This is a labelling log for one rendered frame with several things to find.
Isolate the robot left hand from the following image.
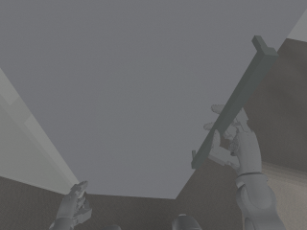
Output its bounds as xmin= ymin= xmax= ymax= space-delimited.
xmin=56 ymin=180 xmax=92 ymax=226

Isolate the fridge door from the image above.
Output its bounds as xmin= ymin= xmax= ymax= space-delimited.
xmin=0 ymin=0 xmax=307 ymax=199

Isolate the right robot forearm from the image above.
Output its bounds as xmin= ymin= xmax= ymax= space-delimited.
xmin=235 ymin=172 xmax=286 ymax=230

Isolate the left robot forearm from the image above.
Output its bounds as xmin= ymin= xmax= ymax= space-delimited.
xmin=49 ymin=217 xmax=74 ymax=230

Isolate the handle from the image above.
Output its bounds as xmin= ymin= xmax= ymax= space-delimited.
xmin=191 ymin=35 xmax=279 ymax=170

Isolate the robot right thigh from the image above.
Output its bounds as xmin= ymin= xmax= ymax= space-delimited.
xmin=172 ymin=215 xmax=202 ymax=230

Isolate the robot right hand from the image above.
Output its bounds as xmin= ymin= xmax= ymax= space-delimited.
xmin=203 ymin=104 xmax=262 ymax=176

